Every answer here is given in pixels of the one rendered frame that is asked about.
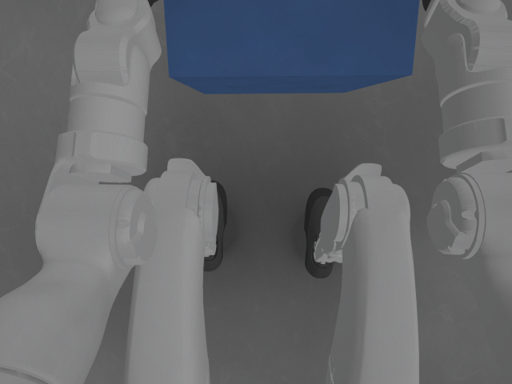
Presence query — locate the robot left forearm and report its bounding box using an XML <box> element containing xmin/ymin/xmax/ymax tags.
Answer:
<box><xmin>35</xmin><ymin>0</ymin><xmax>162</xmax><ymax>253</ymax></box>

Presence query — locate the robot left upper arm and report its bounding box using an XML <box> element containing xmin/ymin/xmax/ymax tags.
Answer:
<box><xmin>0</xmin><ymin>184</ymin><xmax>158</xmax><ymax>384</ymax></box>

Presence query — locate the carton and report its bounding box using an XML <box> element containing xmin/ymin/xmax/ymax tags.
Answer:
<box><xmin>164</xmin><ymin>0</ymin><xmax>419</xmax><ymax>94</ymax></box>

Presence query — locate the robot right forearm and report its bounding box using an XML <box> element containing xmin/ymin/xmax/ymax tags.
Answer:
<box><xmin>421</xmin><ymin>0</ymin><xmax>512</xmax><ymax>174</ymax></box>

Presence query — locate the robot right upper arm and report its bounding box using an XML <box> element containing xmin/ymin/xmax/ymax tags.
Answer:
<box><xmin>426</xmin><ymin>173</ymin><xmax>512</xmax><ymax>384</ymax></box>

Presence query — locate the right robot thigh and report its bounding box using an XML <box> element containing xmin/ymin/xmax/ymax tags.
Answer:
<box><xmin>326</xmin><ymin>175</ymin><xmax>419</xmax><ymax>384</ymax></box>

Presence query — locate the robot thigh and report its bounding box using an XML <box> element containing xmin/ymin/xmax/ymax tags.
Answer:
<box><xmin>123</xmin><ymin>171</ymin><xmax>218</xmax><ymax>384</ymax></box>
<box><xmin>326</xmin><ymin>175</ymin><xmax>419</xmax><ymax>384</ymax></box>

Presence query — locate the left robot thigh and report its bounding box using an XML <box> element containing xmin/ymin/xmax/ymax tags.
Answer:
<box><xmin>123</xmin><ymin>171</ymin><xmax>218</xmax><ymax>384</ymax></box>

